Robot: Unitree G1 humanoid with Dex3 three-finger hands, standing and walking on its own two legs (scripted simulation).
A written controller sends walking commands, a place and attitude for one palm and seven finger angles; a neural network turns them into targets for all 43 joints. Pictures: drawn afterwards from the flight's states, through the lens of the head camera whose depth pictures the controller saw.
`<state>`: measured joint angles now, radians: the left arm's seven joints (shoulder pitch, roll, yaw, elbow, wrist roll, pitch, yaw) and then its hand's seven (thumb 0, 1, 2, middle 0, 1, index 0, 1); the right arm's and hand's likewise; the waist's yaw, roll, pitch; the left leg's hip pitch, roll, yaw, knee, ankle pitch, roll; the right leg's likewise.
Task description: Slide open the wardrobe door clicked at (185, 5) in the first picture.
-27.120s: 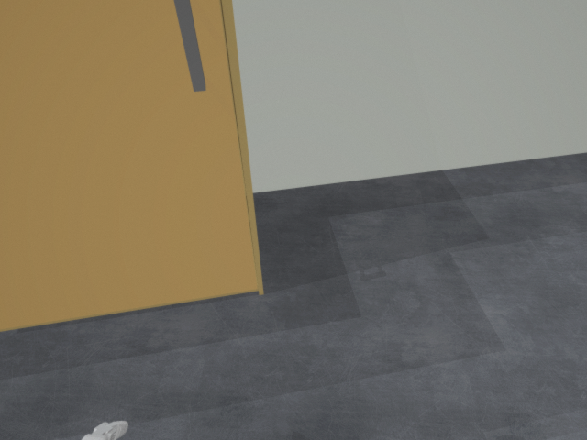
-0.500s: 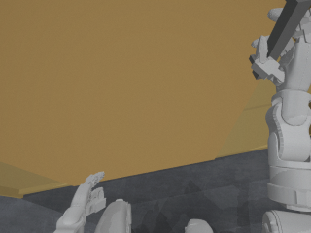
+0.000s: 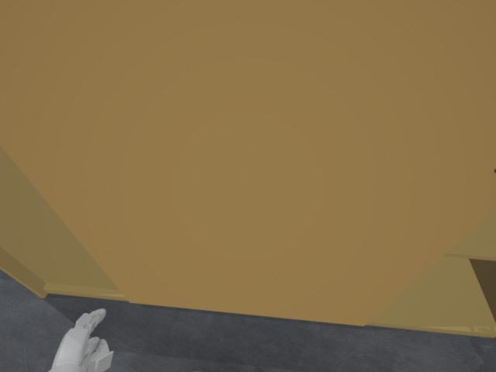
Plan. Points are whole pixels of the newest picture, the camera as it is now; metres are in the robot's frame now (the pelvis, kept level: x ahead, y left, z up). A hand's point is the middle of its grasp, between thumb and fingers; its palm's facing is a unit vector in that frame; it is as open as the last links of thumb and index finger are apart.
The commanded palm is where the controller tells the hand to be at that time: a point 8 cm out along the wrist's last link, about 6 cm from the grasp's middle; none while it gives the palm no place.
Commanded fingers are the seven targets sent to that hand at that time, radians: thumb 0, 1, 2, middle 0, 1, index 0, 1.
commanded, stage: stop walking and hold the door there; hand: right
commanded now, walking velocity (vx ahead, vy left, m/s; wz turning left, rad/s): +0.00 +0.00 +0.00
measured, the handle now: out of the picture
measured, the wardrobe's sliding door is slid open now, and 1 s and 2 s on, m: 0.51 0.51 0.51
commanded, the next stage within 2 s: none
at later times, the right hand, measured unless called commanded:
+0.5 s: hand out of the picture +0.35 -0.33 +0.20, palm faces +0.46 +0.87 -0.18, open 6.4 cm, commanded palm +0.31 -0.36 +0.17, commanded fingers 0.00 -0.90 -0.90 0.45 1.40 0.45 1.40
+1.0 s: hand out of the picture +0.35 -0.33 +0.20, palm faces +0.46 +0.86 -0.20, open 6.4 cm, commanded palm +0.31 -0.36 +0.17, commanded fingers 0.00 -0.90 -0.90 0.45 1.40 0.45 1.40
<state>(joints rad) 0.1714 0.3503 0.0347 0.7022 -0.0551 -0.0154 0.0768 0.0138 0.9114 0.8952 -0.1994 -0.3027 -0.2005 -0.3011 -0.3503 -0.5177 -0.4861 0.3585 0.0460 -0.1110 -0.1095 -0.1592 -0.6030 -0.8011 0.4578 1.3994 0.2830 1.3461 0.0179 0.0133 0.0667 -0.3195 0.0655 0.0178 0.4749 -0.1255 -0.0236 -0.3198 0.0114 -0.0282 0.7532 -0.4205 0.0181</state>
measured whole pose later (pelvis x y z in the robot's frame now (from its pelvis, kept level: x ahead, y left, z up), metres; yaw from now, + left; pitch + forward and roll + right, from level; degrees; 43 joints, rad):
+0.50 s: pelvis -0.08 -0.04 +0.00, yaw +7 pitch -1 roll +2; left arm 0.21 0.22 -0.05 0.69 -0.04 -0.05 0.07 0.01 0.90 0.89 -0.21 -0.30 -0.21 -0.30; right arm -0.53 -0.56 -0.43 0.54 0.05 -0.08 -0.12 -0.10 -0.69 -0.74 0.46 1.40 0.22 1.34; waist 0.02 -0.02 0.06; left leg -0.21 -0.01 0.02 0.45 -0.21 -0.02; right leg -0.34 -0.06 -0.13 0.52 -0.16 -0.05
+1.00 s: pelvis -0.08 -0.04 +0.00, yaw +5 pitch -1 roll +2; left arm 0.33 0.32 0.01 0.74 -0.06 -0.01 0.10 0.01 0.91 0.89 -0.20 -0.30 -0.20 -0.30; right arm -0.63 -0.60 -0.40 0.83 0.03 -0.17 -0.09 -0.10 -0.64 -0.81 0.45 1.40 0.26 1.35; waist 0.03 -0.05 0.01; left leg -0.23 0.00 0.05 0.49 -0.24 -0.01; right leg -0.37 -0.05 -0.10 0.57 -0.20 -0.02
